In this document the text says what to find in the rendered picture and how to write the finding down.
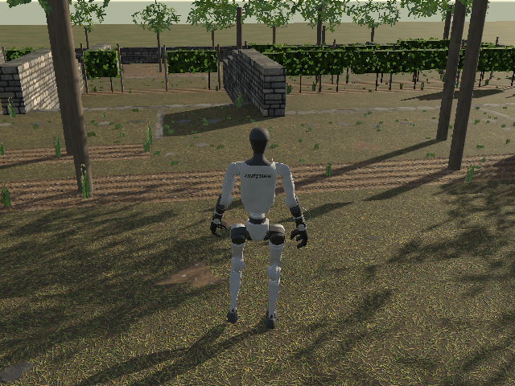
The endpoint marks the left robot forearm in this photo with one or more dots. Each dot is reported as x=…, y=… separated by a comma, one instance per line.
x=219, y=211

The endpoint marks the left robot upper arm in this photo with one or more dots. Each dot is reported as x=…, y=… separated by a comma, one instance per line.
x=228, y=184

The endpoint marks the right robot forearm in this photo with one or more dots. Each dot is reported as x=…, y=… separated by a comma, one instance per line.
x=298, y=216

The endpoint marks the robot right thigh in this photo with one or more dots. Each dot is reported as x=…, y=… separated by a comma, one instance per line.
x=276, y=243

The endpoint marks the left robot shin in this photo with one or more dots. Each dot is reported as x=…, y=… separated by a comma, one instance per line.
x=234, y=286

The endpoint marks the robot left hand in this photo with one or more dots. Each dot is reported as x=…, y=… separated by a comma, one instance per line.
x=222, y=225

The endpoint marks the right robot upper arm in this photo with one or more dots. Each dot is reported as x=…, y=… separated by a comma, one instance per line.
x=287, y=183

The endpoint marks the robot right hand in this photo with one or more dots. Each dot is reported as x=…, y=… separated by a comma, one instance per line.
x=303, y=235

